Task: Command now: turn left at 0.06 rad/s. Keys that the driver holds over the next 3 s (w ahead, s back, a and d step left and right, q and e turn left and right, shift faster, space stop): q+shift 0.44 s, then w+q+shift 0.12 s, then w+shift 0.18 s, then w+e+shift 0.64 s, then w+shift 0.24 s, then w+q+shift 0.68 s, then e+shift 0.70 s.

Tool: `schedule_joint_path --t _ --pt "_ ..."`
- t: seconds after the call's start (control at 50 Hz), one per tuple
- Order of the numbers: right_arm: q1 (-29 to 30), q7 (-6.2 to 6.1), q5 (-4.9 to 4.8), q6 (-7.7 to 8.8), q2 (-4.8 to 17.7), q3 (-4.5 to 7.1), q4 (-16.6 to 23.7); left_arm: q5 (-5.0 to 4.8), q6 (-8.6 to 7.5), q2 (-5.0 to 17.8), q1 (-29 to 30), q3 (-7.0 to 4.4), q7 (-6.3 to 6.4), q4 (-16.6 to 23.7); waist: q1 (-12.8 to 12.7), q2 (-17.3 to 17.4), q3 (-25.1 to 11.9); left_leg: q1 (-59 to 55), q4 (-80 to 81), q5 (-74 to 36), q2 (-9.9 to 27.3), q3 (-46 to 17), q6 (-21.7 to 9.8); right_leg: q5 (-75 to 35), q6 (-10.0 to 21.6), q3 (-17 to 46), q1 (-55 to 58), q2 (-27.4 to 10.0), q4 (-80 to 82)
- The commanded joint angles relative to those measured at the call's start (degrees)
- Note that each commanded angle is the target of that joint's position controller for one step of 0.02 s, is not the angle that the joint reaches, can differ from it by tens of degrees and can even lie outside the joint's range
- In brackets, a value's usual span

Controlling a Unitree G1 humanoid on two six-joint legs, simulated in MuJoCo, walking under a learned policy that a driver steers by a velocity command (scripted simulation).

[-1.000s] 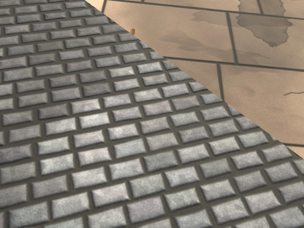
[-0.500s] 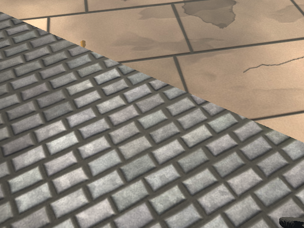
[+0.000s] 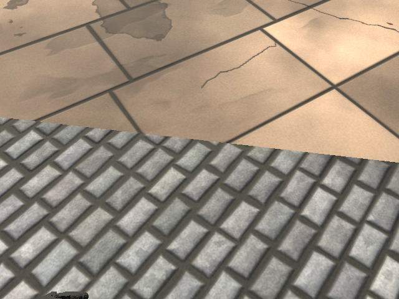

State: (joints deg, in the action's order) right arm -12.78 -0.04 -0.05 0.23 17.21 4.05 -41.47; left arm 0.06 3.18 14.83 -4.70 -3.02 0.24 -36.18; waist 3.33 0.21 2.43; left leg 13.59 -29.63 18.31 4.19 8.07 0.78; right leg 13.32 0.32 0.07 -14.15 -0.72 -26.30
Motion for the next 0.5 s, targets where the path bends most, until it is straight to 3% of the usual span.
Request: schedule_joint_path --t 0.02,0.04,0.06,0.08,0.1,0.14,0.2,0.28,0.32,0.38,0.4,0.42,0.44,0.46,0.48,0.5 --pt "-0.84 1.02 1.05 1.44 1.9 -1.13 3.21 2.06 -1.03 7.01 -2.91 -1.45 0.78 1.9 -2.71 -11.08 -13.46 9.14 -5.76 13.92 1.94 -7.43 2.15 -35.44 13.88 13.63 16.92 -18.91 2.76" --pt "1.78 0.69 -0.3 0.93 6.03 -0.1 3.63 2.01 -1.69 7.71 -0.2 -1.82 0.42 2.49 -3.02 -8.95 -9.42 9.72 -8.78 11.81 0.93 -7.11 2.53 -29.42 13.56 11.51 13.86 -16.21 4.18" --pt "3.98 0.28 -1.01 0.44 8.28 0.93 4.23 1.77 -1.97 10.01 -0.17 -2.88 0.74 1.83 -4.32 -10.82 -7.39 14.26 -14.46 11.64 -0.59 -6.34 2.72 -28.18 13.03 11.02 14.19 -15.76 5.09" --pt "2.87 -0.27 -1.33 -0.59 10.07 1.96 3.43 1.47 -2.17 11.61 -1.2 -3.46 1.13 1.6 -5.21 -11.46 -6.27 17.44 -24.07 15.12 -0.88 -7.4 3.57 -30.83 14.08 10.9 13.44 -17.21 5.64" --pt "0.02 -0.64 -1.44 -1.65 10.38 2.64 2.94 0.88 -2.43 11.3 -0.88 -3.49 1.41 1.18 -4.23 -10.37 -5.56 18.25 -31.56 15.83 -0.68 -9.44 4.33 -32.39 14.77 9.88 10.84 -18.6 6.03" --pt "-2.5 -1.25 -2.11 -3.07 7.84 2.75 2.38 0.86 -2.74 8.11 1.79 -2.67 1.92 1.38 -2.36 -8.77 -3.83 19.25 -37.98 12.08 -0.47 -9.97 5.02 -27.22 13.66 4.88 6.87 -17.79 7.99" --pt "0.4 -1.5 -1.45 -3.89 5.1 2.3 4.61 1.13 -2.78 6.17 3.13 -2.42 2.55 0.93 -2.87 -8.0 -2.74 21.11 -33.73 5.06 1.19 -8.4 5.74 -20.03 12.35 0.14 7.17 -16.76 9.38" --pt "3.25 0.64 -1.12 -3.62 2.72 1.26 8.5 0.84 -2.42 9.15 2.22 -3.72 2.37 0.41 -4.24 -7.43 -5.11 16.12 -21.34 3.58 2.16 -5.45 3.99 -23.05 11.96 -3.86 9.6 -18.4 7.37" --pt "2.49 1.39 -1.31 -3.92 4.02 1.77 9.6 0.06 -2.52 10.83 1.87 -4.43 1.67 0.22 -3.89 -7.86 -5.96 13.31 -17.62 3.61 1.45 -3.67 2.46 -25.21 11.16 -4.85 9.95 -19.8 5.77" --pt "0.14 1.83 -1.57 -5.01 5.12 2.79 10.4 -1.56 -2.94 11.41 2.73 -4.94 0.47 -0.03 -1.78 -7.57 -6.32 7.52 -9.07 0.58 -0.17 -1.49 -0.68 -23.09 7.51 -7.31 9.22 -20.43 0.66" --pt "-2.36 1.45 -1.52 -5.06 5.71 3.43 9.85 -2.06 -2.89 10.57 2.16 -4.9 0.17 -0.74 -0.27 -5.91 -6.82 2.0 -3.53 -4.05 -1.96 -0.99 -2.42 -20.48 4.89 -9.78 6.66 -18.68 -4.56" --pt "-6.78 0.35 -1.15 -4.69 9.49 5.1 8.86 -1.73 -2.98 8.74 -1.03 -4.63 -0.36 -2.04 1.16 1.93 -8.08 -7.61 2.72 -18.14 -2.11 -5.97 -5.65 -14.15 0.9 -13.14 0.12 -13.79 -16.06" --pt "-9.05 -0.81 -0.9 -4.05 18.9 7.32 9.84 1.16 -3.36 4.98 1.63 -3.38 -0.35 1.57 0.29 21.61 -7.46 -19.56 4.44 -47.62 12.35 -30.26 -14.54 21.01 -5.21 -14.93 -21.47 -4.18 -36.48" --pt "-11.67 0.26 0.56 -1.61 17.49 6.43 10.33 1.12 -4.04 5.89 5.43 -3.29 -0.1 3.53 2.83 16.66 -16.61 -20.65 9.77 -23.6 17.33 -44.68 -23.95 28.23 -5.01 0.64 -27.83 0.78 -46.59" --pt "-11.75 0.9 -0.67 0.24 14.49 5.53 9.41 -0.68 -4.86 7.95 7.32 -3.75 -0.49 3.8 3.08 9.27 -13.68 -21.05 14.26 3.4 16.03 -43.47 -22.26 23.25 -2.71 4.61 -32.72 -1.2 -46.88" --pt "-10.6 0.75 -2.11 1.15 12.35 4.8 8.89 -1.74 -5.86 8.59 8.42 -4.02 -0.81 4.0 2.09 6.28 -8.69 -17.83 17.25 23.29 14.4 -43.39 -19.35 17.62 -0.3 5.57 -34.86 -2.46 -43.29"
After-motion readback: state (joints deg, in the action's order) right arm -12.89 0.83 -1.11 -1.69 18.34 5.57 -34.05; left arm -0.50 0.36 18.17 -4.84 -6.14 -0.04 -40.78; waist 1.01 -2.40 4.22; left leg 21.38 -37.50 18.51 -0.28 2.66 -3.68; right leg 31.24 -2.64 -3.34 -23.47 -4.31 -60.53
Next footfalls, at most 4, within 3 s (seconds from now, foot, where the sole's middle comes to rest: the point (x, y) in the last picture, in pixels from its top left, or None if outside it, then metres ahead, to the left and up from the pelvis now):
0.42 left None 0.02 0.13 -0.77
1.00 right None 0.40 0.10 -0.77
1.44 left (98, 204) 0.82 0.37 -0.77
1.82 right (162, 136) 1.14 0.13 -0.77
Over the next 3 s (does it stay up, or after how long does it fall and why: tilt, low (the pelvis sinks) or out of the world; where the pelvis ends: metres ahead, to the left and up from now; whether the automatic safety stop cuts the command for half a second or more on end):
stays up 1.79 0.41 -0.15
